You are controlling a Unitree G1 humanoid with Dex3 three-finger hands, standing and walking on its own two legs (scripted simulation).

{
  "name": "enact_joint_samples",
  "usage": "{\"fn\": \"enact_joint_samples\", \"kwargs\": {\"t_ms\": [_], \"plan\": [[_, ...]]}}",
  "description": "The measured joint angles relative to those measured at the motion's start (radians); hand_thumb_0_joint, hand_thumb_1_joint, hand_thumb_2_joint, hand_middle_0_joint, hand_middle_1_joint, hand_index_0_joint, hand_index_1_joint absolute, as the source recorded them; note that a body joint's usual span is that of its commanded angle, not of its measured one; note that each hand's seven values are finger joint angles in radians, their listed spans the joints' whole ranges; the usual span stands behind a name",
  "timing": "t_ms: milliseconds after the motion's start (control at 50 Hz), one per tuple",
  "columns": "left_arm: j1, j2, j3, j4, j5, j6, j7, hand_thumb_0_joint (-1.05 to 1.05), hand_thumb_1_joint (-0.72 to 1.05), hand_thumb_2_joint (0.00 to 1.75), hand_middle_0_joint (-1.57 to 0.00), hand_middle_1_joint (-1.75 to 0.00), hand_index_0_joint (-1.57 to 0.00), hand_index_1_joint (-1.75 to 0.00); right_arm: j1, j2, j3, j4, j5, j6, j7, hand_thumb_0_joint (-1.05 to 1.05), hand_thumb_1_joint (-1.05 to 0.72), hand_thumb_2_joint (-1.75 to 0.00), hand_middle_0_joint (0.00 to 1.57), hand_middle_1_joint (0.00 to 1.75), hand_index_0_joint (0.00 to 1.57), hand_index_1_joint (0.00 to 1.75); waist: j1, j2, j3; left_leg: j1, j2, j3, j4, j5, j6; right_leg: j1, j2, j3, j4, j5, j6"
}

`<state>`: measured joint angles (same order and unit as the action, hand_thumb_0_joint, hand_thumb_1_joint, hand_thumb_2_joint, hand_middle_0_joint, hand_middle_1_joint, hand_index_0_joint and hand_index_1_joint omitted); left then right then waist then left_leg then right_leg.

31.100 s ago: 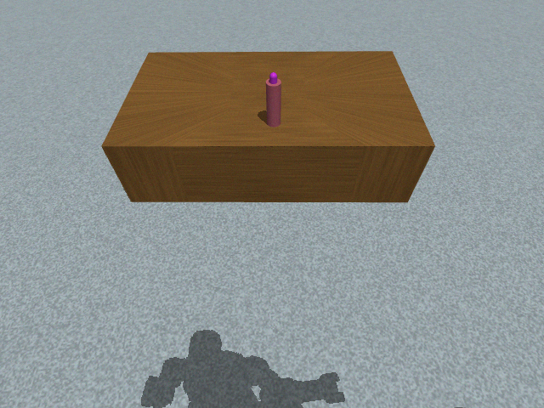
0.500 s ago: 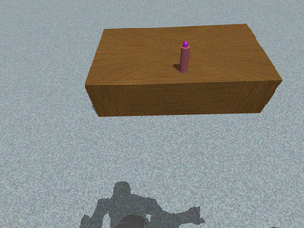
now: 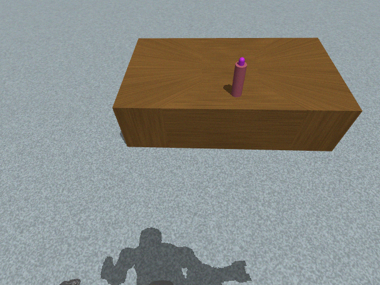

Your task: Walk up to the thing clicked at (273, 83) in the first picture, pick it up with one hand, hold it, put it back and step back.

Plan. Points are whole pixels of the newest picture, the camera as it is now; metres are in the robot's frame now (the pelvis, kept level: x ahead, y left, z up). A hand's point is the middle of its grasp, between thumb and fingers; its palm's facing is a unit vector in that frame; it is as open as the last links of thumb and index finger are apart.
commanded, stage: step back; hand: right
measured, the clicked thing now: (239, 77) +1.13 -0.23 -0.29
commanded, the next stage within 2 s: stand in 0.30 s
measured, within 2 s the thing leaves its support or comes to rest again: neither
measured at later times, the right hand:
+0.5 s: hand (310, 282) +0.14 -0.24 -0.13, palm faces +0.00 +0.94 -0.33, open 7.4 cm
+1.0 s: hand out of the picture +0.07 -0.25 -0.14, palm faces +0.01 +0.94 -0.33, open 7.4 cm
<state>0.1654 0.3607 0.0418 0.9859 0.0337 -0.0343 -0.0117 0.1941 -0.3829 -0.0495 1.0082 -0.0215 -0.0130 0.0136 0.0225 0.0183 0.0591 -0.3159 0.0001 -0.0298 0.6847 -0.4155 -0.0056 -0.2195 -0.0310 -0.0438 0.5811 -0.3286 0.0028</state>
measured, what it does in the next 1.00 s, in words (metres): stands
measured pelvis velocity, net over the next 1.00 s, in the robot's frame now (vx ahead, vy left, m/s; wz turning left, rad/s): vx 0.01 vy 0.01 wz -0.02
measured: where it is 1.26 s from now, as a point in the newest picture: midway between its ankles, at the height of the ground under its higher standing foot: outside the picture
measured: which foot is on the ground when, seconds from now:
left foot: down 0.00-1.00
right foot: down 0.00-1.00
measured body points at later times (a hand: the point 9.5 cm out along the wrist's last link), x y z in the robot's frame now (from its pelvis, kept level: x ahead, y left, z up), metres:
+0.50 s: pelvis +0.02 +0.01 +0.01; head +0.04 +0.01 +0.46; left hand +0.12 +0.31 -0.12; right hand +0.14 -0.29 -0.11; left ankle +0.03 +0.13 -0.73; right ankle -0.01 -0.13 -0.73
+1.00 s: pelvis +0.01 +0.01 +0.02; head +0.03 +0.01 +0.47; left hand +0.09 +0.31 -0.12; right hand +0.07 -0.30 -0.12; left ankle +0.03 +0.13 -0.73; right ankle -0.01 -0.13 -0.73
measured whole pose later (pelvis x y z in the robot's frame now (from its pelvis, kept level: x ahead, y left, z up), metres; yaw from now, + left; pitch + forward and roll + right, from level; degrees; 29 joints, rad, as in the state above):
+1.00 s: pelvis +0.01 +0.01 +0.02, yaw -1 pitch -2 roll +0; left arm 0.11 0.35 0.00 1.15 0.01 -0.01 -0.01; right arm 0.10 -0.35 -0.01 1.17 -0.01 -0.01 0.02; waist -0.01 0.00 0.06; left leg -0.15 0.01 0.01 0.32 -0.14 0.00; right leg -0.09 -0.03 -0.01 0.31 -0.19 0.02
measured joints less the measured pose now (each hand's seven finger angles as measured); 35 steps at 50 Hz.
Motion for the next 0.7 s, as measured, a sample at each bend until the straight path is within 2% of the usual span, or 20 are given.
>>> {"fn": "enact_joint_samples", "kwargs": {"t_ms": [40,60,100,160,200,320,500,700], "plan": [[-0.009,0.002,-0.007,0.003,-0.006,0.009,-0.001,0.0,0.9,0.9,-0.2,-0.3,-0.2,-0.3,-0.008,-0.002,-0.005,0.008,-0.004,-0.01,-0.002,0.01,-0.9,-0.9,0.2,0.3,0.2,0.3,-0.003,-0.01,0.01,0.034,-0.004,0.013,-0.098,0.152,0.003,-0.001,-0.016,-0.001,0.031,-0.025,0.012],[-0.014,0.006,-0.008,0.007,-0.01,0.016,0.0,0.0,0.9,0.9,-0.2,-0.3,-0.2,-0.3,-0.016,0.005,-0.007,0.014,-0.008,-0.012,-0.004,0.01,-0.9,-0.9,0.2,0.3,0.2,0.3,0.0,-0.026,0.016,0.044,-0.014,0.024,-0.104,0.165,0.007,-0.003,-0.027,0.009,0.045,-0.034,0.016],[-0.02,0.01,-0.011,0.018,-0.022,0.026,0.002,0.0,0.9,0.9,-0.2,-0.3,-0.2,-0.3,-0.027,0.015,-0.001,0.02,-0.006,-0.013,-0.003,0.01,-0.91,-0.9,0.2,0.3,0.2,0.3,0.003,-0.038,0.014,0.048,-0.015,0.034,-0.099,0.139,0.013,0.001,-0.025,0.026,0.042,-0.041,0.006],[-0.035,0.015,-0.014,0.04,-0.025,0.025,0.007,0.0,0.9,0.9,-0.2,-0.3,-0.2,-0.3,-0.051,0.031,0.011,0.032,-0.003,-0.009,-0.002,0.01,-0.9,-0.9,0.2,0.3,0.2,0.3,0.003,-0.036,0.014,0.059,0.004,0.031,-0.104,0.123,0.01,0.033,-0.005,0.025,-0.015,-0.018,0.02],[-0.045,0.017,-0.016,0.047,-0.026,0.017,0.007,0.0,0.9,0.9,-0.2,-0.3,-0.2,-0.3,-0.071,0.039,0.018,0.037,0.001,-0.006,-0.003,0.01,-0.9,-0.9,0.2,0.3,0.21,0.3,0.001,-0.035,0.016,0.065,0.011,0.027,-0.116,0.126,0.006,0.047,0.002,0.021,-0.045,-0.005,0.019],[-0.077,0.018,-0.021,0.064,-0.029,0.015,0.014,0.0,0.9,0.9,-0.2,-0.3,-0.2,-0.3,-0.131,0.049,0.02,0.048,0.009,-0.004,-0.007,0.01,-0.9,-0.9,0.2,0.3,0.21,0.3,0.0,-0.034,0.023,0.085,0.008,0.029,-0.144,0.136,0.007,0.067,-0.001,0.022,-0.073,0.004,0.021],[-0.098,-0.005,-0.041,0.114,-0.031,0.02,0.009,0.0,0.9,0.9,-0.2,-0.3,-0.2,-0.3,-0.17,0.048,0.036,0.075,0.018,-0.006,-0.004,0.01,-0.9,-0.9,0.2,0.3,0.21,0.3,-0.011,-0.025,0.017,0.156,0.007,0.038,-0.274,0.207,0.006,0.134,-0.001,0.028,-0.202,0.078,0.025],[-0.089,-0.013,-0.044,0.146,-0.024,0.016,0.003,0.0,0.9,0.9,-0.2,-0.3,-0.2,-0.3,-0.143,0.041,0.034,0.124,0.015,0.0,0.003,0.01,-0.9,-0.9,0.2,0.3,0.21,0.3,-0.022,-0.026,0.008,0.171,0.008,0.039,-0.35,0.26,0.003,0.144,0.001,0.029,-0.268,0.127,0.024]]}}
